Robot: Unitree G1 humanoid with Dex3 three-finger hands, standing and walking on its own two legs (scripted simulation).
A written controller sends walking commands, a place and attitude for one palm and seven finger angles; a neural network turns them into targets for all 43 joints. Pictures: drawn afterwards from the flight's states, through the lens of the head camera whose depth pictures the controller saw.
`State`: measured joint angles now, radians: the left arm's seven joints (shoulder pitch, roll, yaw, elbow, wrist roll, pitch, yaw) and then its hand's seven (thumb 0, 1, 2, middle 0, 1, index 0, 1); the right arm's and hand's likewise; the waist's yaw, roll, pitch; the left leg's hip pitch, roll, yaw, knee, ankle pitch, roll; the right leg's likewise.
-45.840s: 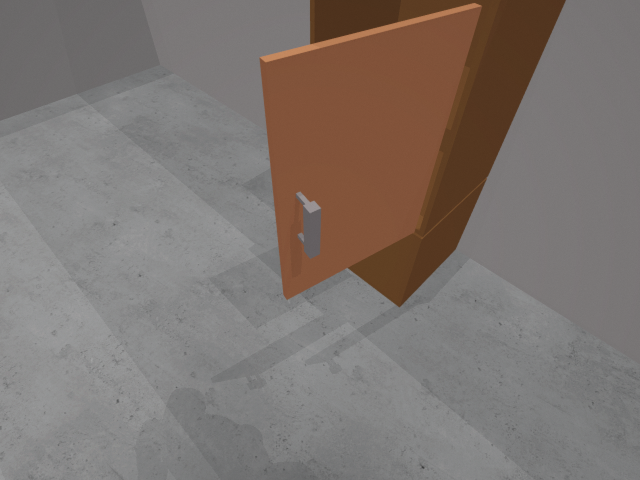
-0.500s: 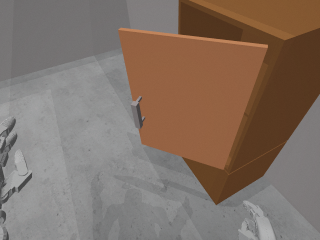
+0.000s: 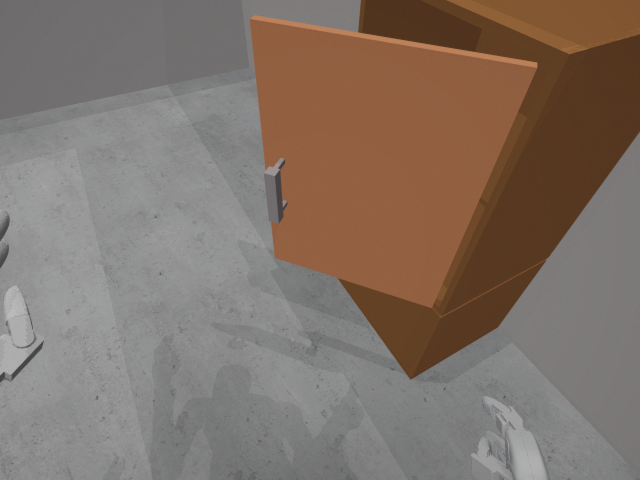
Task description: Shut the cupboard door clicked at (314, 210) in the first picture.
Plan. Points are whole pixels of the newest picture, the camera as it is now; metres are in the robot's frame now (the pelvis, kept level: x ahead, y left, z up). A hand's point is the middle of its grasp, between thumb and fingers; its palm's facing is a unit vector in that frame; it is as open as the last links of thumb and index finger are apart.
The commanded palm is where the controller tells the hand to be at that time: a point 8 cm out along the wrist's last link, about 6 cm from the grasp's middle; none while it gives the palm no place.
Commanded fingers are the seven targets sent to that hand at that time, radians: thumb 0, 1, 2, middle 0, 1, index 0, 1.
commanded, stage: step back with the hand held close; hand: left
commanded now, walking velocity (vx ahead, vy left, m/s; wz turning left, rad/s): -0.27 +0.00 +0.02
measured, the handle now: (278, 190) +0.67 +0.13 -0.06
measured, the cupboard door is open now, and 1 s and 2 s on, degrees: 40 40 40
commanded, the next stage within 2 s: stop stepping back and stand still in 0.72 s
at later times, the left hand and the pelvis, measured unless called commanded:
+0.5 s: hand out of the picture +0.11 +0.27 +0.19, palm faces +0.50 -0.72 -0.48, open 7.4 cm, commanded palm +0.02 +0.31 +0.19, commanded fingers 0.00 0.90 0.90 -0.20 -0.30 -0.20 -0.30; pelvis -0.08 -0.01 -0.01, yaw +7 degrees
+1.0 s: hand out of the picture -0.02 +0.26 +0.19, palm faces +0.37 -0.85 -0.38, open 7.5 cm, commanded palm -0.08 +0.31 +0.19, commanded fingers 0.00 0.90 0.90 -0.20 -0.30 -0.20 -0.30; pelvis -0.23 +0.01 +0.01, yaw -2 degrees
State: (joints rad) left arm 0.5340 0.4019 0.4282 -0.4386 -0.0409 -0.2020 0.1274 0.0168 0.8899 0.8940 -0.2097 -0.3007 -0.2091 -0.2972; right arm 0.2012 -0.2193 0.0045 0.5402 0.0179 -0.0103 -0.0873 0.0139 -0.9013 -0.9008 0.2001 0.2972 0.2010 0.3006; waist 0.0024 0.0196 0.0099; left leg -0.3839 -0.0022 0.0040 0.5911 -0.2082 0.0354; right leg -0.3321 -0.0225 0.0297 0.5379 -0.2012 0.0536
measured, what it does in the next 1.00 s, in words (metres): walks backwards: right foot, then left foot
